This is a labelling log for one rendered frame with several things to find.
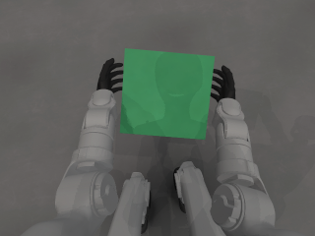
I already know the robot left upper arm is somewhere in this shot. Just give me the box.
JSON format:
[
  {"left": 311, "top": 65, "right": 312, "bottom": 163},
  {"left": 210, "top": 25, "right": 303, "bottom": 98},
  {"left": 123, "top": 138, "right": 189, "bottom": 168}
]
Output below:
[{"left": 20, "top": 170, "right": 119, "bottom": 236}]

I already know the carton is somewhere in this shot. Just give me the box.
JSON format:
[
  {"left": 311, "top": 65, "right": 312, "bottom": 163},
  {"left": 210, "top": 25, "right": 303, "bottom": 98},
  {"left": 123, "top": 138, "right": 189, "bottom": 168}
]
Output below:
[{"left": 119, "top": 48, "right": 216, "bottom": 140}]

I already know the left robot foot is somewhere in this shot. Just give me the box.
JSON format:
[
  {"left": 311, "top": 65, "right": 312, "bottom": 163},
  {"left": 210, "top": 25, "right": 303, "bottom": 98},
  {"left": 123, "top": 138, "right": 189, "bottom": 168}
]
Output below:
[{"left": 141, "top": 191, "right": 152, "bottom": 234}]

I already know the left robot hand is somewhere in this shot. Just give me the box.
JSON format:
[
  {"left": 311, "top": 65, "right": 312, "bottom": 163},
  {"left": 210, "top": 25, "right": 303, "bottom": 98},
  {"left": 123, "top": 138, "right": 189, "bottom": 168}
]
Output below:
[{"left": 96, "top": 58, "right": 124, "bottom": 93}]

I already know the robot right upper arm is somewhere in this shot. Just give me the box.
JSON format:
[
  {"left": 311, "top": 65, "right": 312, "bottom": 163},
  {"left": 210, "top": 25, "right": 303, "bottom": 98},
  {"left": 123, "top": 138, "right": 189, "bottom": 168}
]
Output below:
[{"left": 210, "top": 182, "right": 307, "bottom": 236}]

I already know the robot right forearm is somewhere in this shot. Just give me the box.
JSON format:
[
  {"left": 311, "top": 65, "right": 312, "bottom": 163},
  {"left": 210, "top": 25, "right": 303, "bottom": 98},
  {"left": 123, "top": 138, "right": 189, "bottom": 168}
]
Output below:
[{"left": 212, "top": 97, "right": 269, "bottom": 197}]

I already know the robot left forearm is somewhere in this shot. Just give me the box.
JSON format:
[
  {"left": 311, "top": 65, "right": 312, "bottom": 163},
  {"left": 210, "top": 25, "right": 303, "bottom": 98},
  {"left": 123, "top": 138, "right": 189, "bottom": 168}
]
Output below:
[{"left": 55, "top": 88, "right": 118, "bottom": 208}]

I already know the left robot shin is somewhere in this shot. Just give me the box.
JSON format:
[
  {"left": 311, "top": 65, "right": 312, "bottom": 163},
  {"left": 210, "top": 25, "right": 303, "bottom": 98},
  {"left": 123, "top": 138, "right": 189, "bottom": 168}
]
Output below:
[{"left": 122, "top": 172, "right": 147, "bottom": 224}]

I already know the right robot hand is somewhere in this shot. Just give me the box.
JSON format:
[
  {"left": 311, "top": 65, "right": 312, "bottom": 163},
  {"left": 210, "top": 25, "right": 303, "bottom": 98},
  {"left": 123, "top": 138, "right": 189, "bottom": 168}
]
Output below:
[{"left": 210, "top": 65, "right": 235, "bottom": 103}]

